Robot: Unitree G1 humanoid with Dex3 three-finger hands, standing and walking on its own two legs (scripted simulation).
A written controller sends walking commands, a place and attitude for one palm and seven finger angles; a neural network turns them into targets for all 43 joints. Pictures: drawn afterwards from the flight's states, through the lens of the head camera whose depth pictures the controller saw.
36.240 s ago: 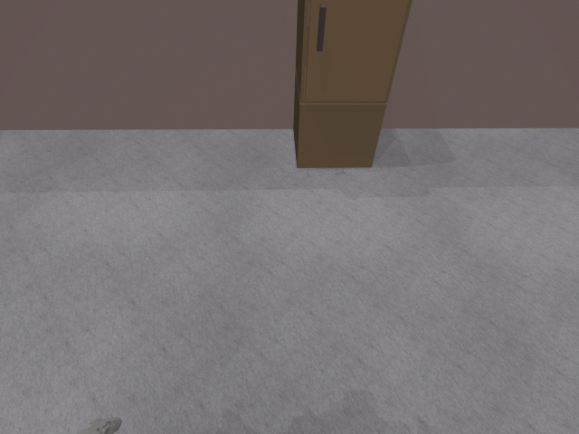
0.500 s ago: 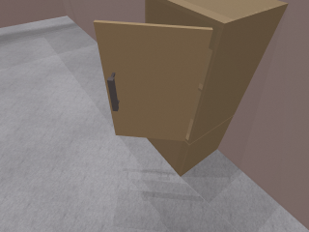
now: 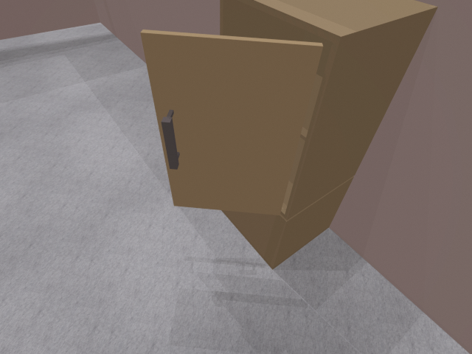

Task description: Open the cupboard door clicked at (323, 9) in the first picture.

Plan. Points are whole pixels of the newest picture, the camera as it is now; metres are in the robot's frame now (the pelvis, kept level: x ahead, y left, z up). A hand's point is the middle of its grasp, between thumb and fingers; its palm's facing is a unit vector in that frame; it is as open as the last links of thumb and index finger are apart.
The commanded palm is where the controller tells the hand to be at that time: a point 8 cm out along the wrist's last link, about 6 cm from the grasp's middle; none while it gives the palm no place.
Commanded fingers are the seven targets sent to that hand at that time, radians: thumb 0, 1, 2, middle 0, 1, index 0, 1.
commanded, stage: look again from close up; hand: left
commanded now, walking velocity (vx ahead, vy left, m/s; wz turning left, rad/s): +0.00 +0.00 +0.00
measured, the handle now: (172, 140) +0.63 +0.21 -0.02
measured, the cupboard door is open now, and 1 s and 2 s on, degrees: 48 48 48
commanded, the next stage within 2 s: shuffle to correct the standing spot in 0.10 s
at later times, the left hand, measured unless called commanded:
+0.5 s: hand out of the picture -0.02 +0.15 -0.19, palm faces +0.12 -0.99 -0.12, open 7.4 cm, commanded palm none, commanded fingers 0.00 0.90 0.90 -0.20 -0.30 -0.20 -0.30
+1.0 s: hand (159, 315) +0.24 +0.17 -0.18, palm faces +0.02 -0.98 -0.20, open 7.3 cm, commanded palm none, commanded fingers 0.00 0.90 0.90 -0.20 -0.30 -0.20 -0.30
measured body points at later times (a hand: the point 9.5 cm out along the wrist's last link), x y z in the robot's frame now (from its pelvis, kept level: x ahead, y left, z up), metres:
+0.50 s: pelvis +0.03 +0.01 -0.01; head +0.02 +0.03 +0.44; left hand -0.03 +0.21 -0.18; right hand -0.01 -0.21 -0.16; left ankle +0.02 +0.09 -0.74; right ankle +0.05 -0.12 -0.74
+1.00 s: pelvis +0.12 +0.00 -0.02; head +0.17 +0.00 +0.43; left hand +0.24 +0.23 -0.16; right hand +0.02 -0.18 -0.17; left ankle +0.02 +0.09 -0.72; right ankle +0.21 -0.11 -0.74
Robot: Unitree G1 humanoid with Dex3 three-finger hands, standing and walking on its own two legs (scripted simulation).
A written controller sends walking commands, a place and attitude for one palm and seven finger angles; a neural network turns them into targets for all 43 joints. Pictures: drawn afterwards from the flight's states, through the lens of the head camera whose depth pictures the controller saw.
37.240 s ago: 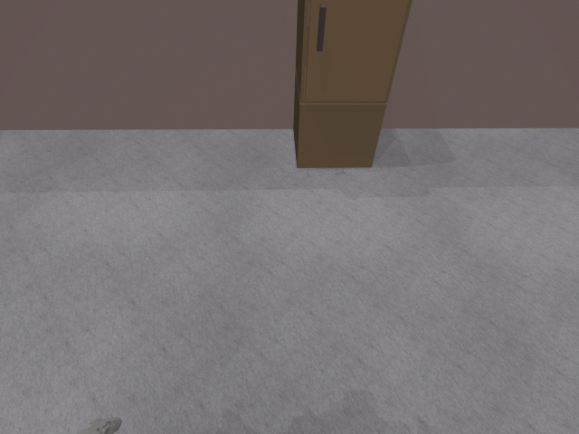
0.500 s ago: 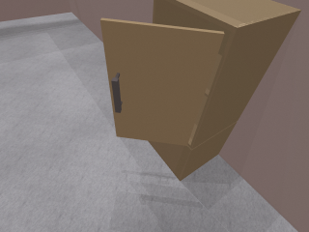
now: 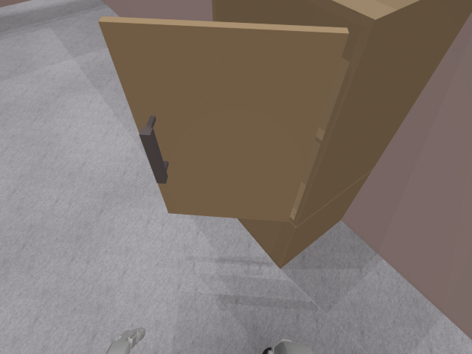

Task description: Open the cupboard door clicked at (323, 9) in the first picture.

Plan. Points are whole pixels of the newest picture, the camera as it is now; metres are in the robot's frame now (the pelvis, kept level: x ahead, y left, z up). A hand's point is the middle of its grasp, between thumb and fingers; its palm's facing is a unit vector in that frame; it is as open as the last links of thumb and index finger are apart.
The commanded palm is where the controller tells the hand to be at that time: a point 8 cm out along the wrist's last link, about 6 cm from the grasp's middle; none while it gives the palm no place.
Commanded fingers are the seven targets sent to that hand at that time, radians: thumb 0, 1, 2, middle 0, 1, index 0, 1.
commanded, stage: come to a stop and stand still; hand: left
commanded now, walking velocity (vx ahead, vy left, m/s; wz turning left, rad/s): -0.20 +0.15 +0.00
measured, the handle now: (157, 151) +0.52 +0.18 +0.00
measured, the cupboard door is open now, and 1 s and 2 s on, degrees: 48 48 48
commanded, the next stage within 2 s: look again from close up in 1.18 s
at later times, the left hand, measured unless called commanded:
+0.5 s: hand out of the picture -0.04 +0.22 -0.16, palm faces +0.04 -0.98 -0.20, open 7.4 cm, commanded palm none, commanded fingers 0.00 0.90 0.90 -0.20 -0.30 -0.20 -0.30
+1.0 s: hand out of the picture -0.10 +0.17 -0.16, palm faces +0.01 -0.99 -0.13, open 7.4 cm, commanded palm none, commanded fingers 0.00 0.90 0.90 -0.20 -0.30 -0.20 -0.30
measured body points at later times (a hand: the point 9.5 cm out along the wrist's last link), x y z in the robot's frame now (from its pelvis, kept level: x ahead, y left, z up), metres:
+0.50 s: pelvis -0.05 +0.04 +0.01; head -0.02 +0.05 +0.46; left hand -0.04 +0.28 -0.15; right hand +0.01 -0.19 -0.13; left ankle -0.02 +0.12 -0.72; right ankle -0.09 -0.08 -0.71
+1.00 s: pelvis -0.08 +0.02 +0.02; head -0.08 +0.03 +0.47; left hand -0.10 +0.22 -0.15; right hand -0.12 -0.18 -0.14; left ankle -0.02 +0.12 -0.72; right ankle -0.09 -0.07 -0.72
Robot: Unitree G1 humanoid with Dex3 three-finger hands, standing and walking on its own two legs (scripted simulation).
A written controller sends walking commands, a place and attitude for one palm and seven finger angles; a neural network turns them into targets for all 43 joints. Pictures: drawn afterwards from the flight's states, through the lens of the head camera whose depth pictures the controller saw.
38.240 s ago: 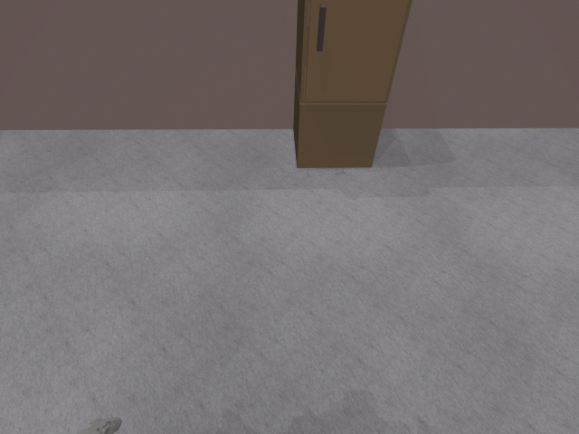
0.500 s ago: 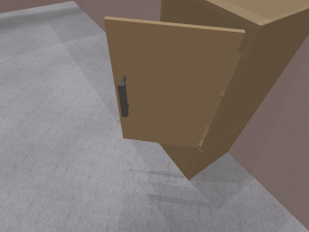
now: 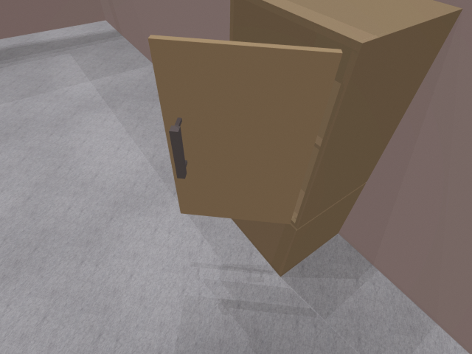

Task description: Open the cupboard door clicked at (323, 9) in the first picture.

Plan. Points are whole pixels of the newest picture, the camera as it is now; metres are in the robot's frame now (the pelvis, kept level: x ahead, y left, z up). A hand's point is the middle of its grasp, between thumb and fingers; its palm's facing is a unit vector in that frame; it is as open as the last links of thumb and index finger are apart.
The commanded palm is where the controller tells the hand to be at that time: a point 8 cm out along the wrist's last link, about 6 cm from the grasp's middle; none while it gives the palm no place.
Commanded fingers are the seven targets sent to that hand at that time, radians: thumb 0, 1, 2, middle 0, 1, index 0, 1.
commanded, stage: come to a stop and stand still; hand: left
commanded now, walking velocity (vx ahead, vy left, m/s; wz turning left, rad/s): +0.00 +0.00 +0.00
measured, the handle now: (180, 148) +0.59 +0.17 -0.02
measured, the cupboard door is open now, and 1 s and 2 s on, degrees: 48 48 48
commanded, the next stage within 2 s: look again from close up in 0.18 s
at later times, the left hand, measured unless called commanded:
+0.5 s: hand out of the picture +0.01 +0.17 -0.18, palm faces +0.01 -0.98 -0.18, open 7.4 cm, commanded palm none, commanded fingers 0.00 0.90 0.90 -0.20 -0.30 -0.20 -0.30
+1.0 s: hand out of the picture +0.15 +0.22 -0.12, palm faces +0.18 -0.97 -0.19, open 7.4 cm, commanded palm +0.15 +0.26 -0.07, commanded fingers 0.00 0.76 0.84 -0.21 -0.39 -0.21 -0.39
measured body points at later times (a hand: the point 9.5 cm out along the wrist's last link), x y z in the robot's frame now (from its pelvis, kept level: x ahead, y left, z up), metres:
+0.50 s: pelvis +0.02 +0.02 -0.01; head +0.02 +0.01 +0.44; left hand +0.01 +0.23 -0.17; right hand +0.02 -0.19 -0.17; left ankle +0.06 +0.10 -0.74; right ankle -0.01 -0.10 -0.74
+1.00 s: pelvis +0.04 +0.03 -0.01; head +0.05 +0.04 +0.44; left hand +0.14 +0.27 -0.10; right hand +0.10 -0.21 -0.14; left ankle +0.06 +0.10 -0.74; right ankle -0.01 -0.09 -0.73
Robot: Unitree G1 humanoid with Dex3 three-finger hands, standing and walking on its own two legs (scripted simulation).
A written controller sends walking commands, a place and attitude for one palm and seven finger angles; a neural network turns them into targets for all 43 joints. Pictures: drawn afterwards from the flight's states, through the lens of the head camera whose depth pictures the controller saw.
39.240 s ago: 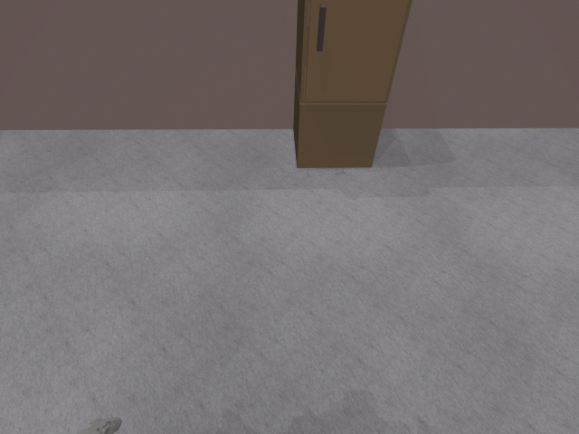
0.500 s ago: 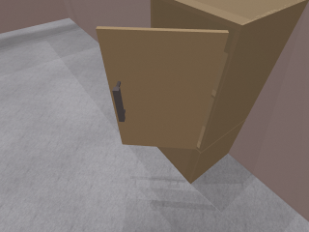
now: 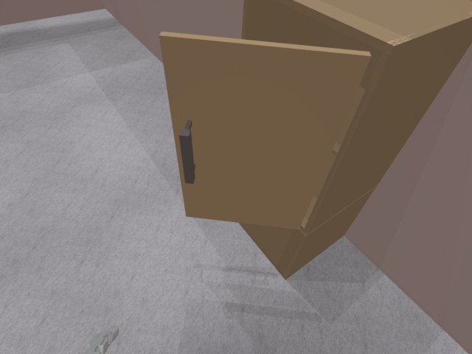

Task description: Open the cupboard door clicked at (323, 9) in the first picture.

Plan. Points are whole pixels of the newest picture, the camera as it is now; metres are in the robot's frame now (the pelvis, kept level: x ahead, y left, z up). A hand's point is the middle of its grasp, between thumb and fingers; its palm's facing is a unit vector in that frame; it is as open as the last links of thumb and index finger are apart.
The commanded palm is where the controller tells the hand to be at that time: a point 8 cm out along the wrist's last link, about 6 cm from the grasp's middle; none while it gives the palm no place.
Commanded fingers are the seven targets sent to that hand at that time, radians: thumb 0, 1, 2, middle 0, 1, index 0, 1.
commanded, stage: raise the hand with hooked fingers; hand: left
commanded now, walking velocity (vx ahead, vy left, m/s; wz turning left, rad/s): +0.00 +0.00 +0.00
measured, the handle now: (189, 152) +0.55 +0.15 -0.01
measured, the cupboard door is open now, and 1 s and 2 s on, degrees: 48 48 48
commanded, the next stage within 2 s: move the hooked fingers beside the handle in 2.00 s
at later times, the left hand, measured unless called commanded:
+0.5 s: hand (118, 337) +0.15 +0.20 -0.03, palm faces +0.08 -0.99 -0.09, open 9.7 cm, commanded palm +0.14 +0.25 -0.04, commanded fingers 0.00 0.18 0.59 -0.25 -0.76 -0.25 -0.76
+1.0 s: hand (108, 300) +0.21 +0.23 -0.04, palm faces -0.06 -1.00 -0.04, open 12.6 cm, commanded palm +0.19 +0.30 -0.02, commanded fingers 0.00 -0.41 0.34 -0.29 -1.14 -0.29 -1.14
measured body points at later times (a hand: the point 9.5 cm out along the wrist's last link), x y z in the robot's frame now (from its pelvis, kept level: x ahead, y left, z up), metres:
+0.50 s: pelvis -0.04 -0.04 -0.10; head +0.02 -0.01 +0.35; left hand +0.14 +0.25 -0.03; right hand +0.19 -0.26 -0.15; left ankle +0.02 +0.07 -0.73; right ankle -0.02 -0.11 -0.73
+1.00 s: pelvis -0.03 +0.00 -0.08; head +0.05 +0.03 +0.37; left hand +0.21 +0.29 -0.04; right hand +0.14 -0.25 -0.14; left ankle +0.02 +0.07 -0.73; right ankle -0.02 -0.11 -0.73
